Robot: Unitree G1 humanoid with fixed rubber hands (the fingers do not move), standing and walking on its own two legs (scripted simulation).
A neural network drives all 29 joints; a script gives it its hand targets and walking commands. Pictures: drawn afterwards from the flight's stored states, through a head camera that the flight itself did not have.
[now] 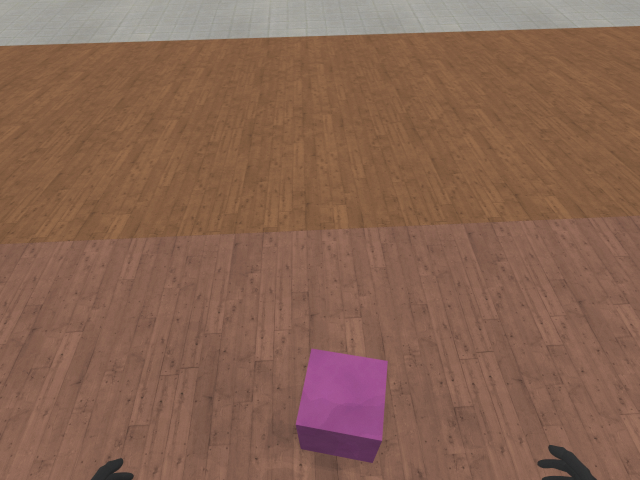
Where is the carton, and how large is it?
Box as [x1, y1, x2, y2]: [296, 348, 387, 462]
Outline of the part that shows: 311,348 296,420 296,428 301,448 372,462 381,441 387,361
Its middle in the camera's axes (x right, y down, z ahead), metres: +0.06 +0.46 +1.09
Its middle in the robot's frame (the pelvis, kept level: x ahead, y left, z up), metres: +0.40 -0.04 -0.66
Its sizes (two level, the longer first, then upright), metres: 0.210 0.200 0.250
